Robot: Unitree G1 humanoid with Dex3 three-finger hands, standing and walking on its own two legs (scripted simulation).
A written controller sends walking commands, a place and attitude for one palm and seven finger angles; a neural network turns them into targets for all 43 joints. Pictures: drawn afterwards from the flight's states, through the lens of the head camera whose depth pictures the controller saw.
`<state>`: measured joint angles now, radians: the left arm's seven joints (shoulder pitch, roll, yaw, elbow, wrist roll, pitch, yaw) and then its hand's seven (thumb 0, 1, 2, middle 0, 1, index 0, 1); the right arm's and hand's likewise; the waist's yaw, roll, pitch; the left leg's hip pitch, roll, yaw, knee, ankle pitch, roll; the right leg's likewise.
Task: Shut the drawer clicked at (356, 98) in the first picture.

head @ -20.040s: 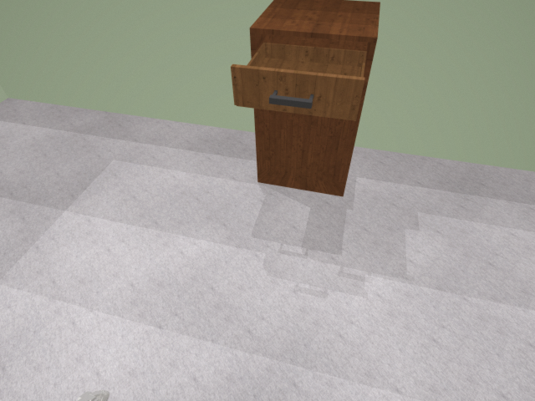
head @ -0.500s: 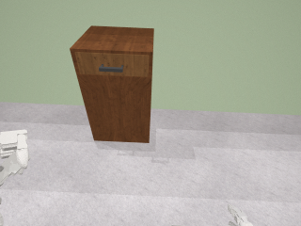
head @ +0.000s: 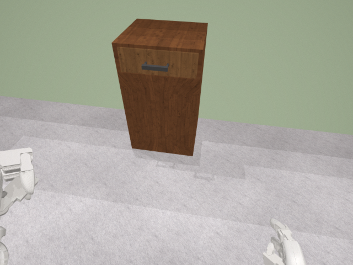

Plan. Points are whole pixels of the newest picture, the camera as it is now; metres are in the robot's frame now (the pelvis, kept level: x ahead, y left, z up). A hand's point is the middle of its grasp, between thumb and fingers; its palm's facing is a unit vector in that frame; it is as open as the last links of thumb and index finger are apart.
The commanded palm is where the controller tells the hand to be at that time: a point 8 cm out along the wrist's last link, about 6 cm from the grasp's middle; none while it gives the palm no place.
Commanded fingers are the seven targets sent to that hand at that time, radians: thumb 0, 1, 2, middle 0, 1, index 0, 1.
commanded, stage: stop stepping back and stand still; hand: left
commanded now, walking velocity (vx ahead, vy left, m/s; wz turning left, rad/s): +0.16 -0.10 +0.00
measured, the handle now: (155, 66) +1.08 +0.15 -0.04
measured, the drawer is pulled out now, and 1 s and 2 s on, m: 0.00 0.00 0.00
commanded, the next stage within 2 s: let the arm hang, fingers relaxed in 0.26 s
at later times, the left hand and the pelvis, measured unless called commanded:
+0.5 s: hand (62, 235) +0.19 +0.26 +0.00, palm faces +0.19 -0.88 -0.44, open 3.1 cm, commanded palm none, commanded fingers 0.00 0.90 0.90 -1.08 -1.25 -1.08 -1.25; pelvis -0.01 +0.01 +0.00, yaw +7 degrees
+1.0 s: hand out of the picture -0.04 +0.26 -0.15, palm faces +0.08 -0.94 -0.33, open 6.0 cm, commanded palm none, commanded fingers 0.00 0.90 0.90 -0.20 -0.30 -0.20 -0.30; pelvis -0.02 +0.02 +0.01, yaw +5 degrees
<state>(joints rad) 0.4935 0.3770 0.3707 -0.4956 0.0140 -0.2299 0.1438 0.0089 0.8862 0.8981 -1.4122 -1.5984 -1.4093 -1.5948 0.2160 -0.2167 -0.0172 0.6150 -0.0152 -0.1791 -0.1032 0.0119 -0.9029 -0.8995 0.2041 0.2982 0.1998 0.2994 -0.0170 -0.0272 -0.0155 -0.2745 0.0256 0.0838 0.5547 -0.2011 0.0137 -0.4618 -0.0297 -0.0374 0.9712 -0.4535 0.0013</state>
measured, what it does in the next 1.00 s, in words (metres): steps on the spot: left foot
